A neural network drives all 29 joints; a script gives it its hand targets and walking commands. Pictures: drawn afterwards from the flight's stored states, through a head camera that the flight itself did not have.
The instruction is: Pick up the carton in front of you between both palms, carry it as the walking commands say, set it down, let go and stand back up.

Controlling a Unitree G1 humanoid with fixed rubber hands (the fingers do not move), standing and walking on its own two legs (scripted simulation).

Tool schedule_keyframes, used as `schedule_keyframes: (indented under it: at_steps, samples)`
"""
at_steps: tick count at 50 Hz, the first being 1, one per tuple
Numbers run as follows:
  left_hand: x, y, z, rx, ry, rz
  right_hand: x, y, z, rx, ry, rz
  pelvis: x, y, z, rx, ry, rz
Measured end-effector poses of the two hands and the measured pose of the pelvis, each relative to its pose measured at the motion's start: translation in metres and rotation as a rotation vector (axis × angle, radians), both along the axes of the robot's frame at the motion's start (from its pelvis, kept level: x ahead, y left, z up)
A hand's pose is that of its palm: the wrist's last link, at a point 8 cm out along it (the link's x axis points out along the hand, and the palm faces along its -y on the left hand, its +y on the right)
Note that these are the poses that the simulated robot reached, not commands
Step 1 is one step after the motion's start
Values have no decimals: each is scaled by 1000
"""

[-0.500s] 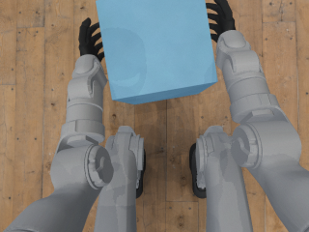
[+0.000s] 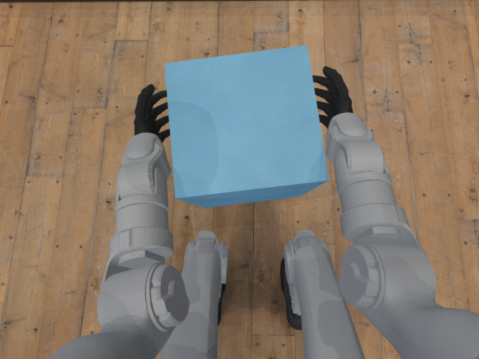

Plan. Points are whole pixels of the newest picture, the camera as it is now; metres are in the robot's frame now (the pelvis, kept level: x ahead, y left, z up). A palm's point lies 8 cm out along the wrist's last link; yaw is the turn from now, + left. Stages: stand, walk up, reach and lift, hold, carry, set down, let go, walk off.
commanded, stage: reach and lift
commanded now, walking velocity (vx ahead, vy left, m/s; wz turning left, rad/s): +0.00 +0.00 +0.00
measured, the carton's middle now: (245, 143) +0.46 +0.02 -0.12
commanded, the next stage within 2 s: none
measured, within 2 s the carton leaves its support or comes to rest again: neither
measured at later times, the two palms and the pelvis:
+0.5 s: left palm (102, 114) +0.41 +0.16 +0.12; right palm (399, 97) +0.42 -0.14 +0.11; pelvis +0.05 +0.00 +0.14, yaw +0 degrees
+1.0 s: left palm out of the picture +0.38 +0.16 +0.26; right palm out of the picture +0.38 -0.14 +0.26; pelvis +0.08 +0.00 +0.24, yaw +0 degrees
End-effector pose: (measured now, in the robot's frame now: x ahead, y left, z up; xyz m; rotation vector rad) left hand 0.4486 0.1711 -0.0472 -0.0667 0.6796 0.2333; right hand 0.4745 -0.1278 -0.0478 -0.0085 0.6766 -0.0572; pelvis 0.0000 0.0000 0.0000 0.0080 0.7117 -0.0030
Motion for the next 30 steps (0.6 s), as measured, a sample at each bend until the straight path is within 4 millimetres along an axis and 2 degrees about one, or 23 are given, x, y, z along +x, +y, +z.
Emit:
schedule_keyframes:
  at_steps: [17, 30]
  samples:
    - [-27, -5, 114, -6, 9, -21, -34, -5, 114, 7, 10, -31, 31, 0, 96, -1, -172, 1]
    - [-45, -10, 193, -4, 10, -50, -61, -11, 192, 8, 11, -58, 56, 0, 167, -7, -346, 4]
